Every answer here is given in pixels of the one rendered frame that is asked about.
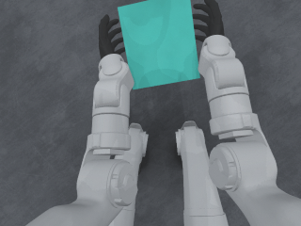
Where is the right robot forearm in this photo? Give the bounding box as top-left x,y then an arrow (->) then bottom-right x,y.
198,35 -> 277,165

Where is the carton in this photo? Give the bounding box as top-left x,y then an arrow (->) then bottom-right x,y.
118,0 -> 200,90

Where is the left robot shin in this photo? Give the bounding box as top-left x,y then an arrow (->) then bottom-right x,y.
128,123 -> 143,164

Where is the robot right hand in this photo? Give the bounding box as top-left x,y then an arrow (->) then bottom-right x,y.
192,0 -> 225,42

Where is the robot right upper arm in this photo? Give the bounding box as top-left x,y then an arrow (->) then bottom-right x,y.
208,140 -> 301,226

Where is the robot left foot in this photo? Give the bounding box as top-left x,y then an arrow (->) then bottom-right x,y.
138,156 -> 144,175

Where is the robot left upper arm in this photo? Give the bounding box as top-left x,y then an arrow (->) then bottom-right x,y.
25,159 -> 138,226

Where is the robot left hand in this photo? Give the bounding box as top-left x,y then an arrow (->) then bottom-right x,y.
99,14 -> 126,59

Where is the left robot forearm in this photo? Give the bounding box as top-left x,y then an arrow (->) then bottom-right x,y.
76,54 -> 135,184

